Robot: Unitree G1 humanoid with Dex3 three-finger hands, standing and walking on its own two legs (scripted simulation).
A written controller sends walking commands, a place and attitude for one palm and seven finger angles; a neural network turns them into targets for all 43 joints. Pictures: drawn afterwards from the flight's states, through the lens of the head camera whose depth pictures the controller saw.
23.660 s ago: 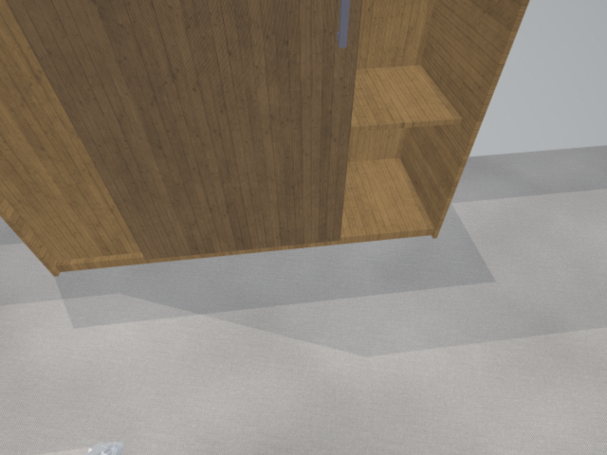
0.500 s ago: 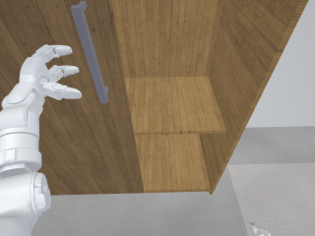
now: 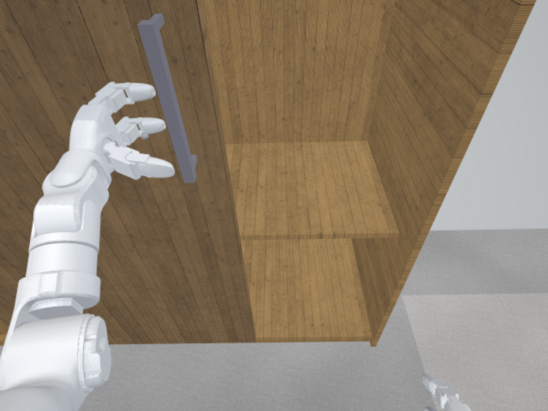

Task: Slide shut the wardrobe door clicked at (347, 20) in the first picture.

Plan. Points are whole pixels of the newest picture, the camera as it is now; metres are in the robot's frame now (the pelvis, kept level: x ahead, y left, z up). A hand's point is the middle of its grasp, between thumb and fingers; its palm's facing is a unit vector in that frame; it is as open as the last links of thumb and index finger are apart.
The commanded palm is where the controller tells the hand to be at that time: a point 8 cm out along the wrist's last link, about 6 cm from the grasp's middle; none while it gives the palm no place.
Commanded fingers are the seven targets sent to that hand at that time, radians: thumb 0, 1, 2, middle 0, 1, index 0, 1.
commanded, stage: feel for the door with the fingertips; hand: left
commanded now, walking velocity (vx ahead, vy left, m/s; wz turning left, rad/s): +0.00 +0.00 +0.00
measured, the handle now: (175, 108) +0.49 +0.17 +0.23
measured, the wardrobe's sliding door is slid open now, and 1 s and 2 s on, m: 0.42 0.42 0.42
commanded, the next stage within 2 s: slide the fingers in behind the handle in 0.48 s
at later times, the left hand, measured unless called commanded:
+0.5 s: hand (150, 123) +0.44 +0.19 +0.23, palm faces +0.06 -1.00 -0.01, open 13.9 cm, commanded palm +0.43 +0.25 +0.23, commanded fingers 0.00 -0.50 0.30 -0.30 -1.20 -0.30 -1.20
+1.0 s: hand (151, 129) +0.44 +0.19 +0.23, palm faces +0.05 -1.00 +0.01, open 13.9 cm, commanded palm +0.41 +0.24 +0.23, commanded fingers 0.00 -0.50 0.30 -0.30 -1.20 -0.30 -1.20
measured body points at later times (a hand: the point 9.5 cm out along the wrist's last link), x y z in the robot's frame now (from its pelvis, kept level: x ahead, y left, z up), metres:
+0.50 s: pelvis +0.00 -0.01 +0.00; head +0.00 -0.02 +0.45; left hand +0.44 +0.25 +0.23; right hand +0.08 -0.28 -0.11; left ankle +0.02 +0.12 -0.74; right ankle -0.05 -0.12 -0.74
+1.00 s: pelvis -0.01 +0.00 +0.00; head -0.01 -0.01 +0.45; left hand +0.43 +0.24 +0.23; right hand +0.09 -0.26 -0.11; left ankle +0.02 +0.12 -0.74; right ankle -0.05 -0.12 -0.74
